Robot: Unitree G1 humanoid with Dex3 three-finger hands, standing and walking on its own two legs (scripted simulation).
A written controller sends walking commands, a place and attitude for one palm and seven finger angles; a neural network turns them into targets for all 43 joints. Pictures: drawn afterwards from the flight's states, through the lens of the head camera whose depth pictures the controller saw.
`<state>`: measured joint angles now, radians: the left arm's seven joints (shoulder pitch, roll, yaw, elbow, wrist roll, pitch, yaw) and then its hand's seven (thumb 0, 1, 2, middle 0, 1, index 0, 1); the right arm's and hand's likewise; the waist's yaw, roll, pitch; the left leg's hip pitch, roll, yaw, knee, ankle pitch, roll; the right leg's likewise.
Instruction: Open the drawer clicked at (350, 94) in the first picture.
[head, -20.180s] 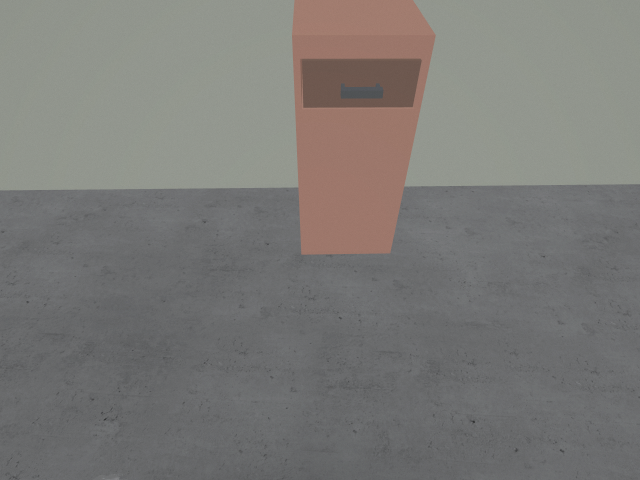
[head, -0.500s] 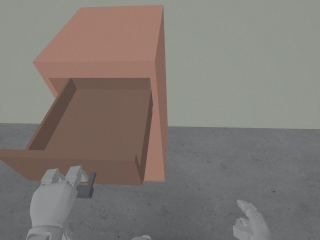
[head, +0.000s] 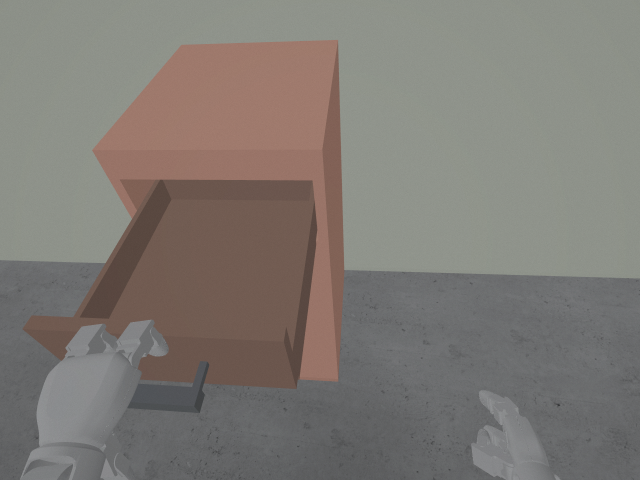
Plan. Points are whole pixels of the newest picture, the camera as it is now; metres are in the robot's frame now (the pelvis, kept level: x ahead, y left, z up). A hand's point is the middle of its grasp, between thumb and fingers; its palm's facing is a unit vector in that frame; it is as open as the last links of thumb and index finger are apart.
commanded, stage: lift the hand off the handle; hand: left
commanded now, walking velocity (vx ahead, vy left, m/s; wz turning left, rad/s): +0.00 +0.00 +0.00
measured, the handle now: (160, 381) +0.22 +0.25 +0.00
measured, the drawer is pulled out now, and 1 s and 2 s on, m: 0.29 0.29 0.29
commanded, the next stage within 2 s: draw the hand back to the body in 0.68 s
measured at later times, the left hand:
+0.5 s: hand (97, 370) +0.18 +0.25 +0.13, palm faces +0.10 -0.11 -0.99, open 13.8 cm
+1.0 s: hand (98, 373) +0.17 +0.23 +0.14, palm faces +0.08 -0.09 -0.99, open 13.8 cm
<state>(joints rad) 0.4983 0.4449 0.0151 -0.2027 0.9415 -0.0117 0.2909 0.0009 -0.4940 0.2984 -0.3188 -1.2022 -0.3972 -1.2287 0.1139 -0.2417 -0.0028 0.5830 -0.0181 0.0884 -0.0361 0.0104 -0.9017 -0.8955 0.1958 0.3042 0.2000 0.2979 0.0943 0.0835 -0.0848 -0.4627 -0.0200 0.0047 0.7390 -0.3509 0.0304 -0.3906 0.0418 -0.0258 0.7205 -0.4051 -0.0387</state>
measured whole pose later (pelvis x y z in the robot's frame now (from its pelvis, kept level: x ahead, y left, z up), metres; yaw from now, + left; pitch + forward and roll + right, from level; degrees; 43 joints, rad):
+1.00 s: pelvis -0.01 +0.00 +0.02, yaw +0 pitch -3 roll -1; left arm 0.44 0.51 0.04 -0.44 0.85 0.06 0.04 0.00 -0.50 0.30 -0.32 -1.20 -0.32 -1.20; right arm 0.10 -0.25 0.04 0.57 0.02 0.09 0.00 0.01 -0.90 -0.90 0.20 0.30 0.20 0.30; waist 0.11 0.13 -0.01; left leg -0.22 -0.01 0.00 0.50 -0.22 0.02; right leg -0.14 0.05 -0.03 0.46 -0.27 -0.04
